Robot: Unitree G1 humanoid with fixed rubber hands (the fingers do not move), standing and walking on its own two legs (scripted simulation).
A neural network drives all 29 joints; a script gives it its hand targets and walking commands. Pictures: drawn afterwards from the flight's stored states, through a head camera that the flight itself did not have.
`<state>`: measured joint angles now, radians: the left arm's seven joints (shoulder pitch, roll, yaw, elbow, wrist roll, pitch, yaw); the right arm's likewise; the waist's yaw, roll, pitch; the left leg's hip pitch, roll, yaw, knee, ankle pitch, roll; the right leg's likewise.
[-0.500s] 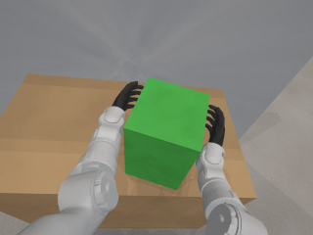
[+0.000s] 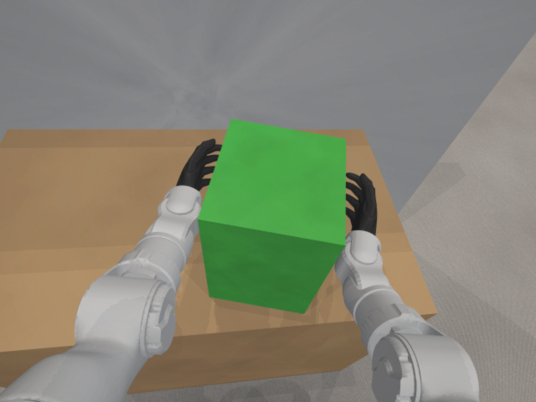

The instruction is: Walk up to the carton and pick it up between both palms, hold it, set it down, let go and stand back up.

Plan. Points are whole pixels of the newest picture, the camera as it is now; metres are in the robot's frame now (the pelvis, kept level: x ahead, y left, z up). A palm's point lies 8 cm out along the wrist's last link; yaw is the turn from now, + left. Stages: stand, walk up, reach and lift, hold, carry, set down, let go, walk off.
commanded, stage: set down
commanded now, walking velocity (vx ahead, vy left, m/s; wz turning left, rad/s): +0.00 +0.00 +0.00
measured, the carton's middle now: (271, 225) +0.39 -0.02 +0.01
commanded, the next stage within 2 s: none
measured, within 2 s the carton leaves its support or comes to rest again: neither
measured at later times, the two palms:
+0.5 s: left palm (163, 157) +0.43 +0.13 +0.13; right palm (406, 200) +0.36 -0.19 +0.13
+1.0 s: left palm (157, 109) +0.43 +0.13 +0.21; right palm (424, 167) +0.36 -0.18 +0.19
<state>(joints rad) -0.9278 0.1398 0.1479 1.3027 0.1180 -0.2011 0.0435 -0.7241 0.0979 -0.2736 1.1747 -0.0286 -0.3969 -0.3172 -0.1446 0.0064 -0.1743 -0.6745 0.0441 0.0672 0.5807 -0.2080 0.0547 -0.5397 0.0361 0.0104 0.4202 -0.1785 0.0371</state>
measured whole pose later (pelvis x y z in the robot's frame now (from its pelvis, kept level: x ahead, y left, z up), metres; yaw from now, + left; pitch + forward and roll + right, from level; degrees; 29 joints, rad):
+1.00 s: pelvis -0.03 -0.01 +0.01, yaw +1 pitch +4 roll -2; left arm -1.20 0.35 -0.09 1.35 -0.27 0.18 0.02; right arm -0.95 -0.03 -0.12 0.94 0.30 0.23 -0.36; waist -0.20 -0.04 -0.11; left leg -0.39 0.02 0.07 0.43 -0.12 0.05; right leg -0.29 0.02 0.01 0.34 -0.12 0.03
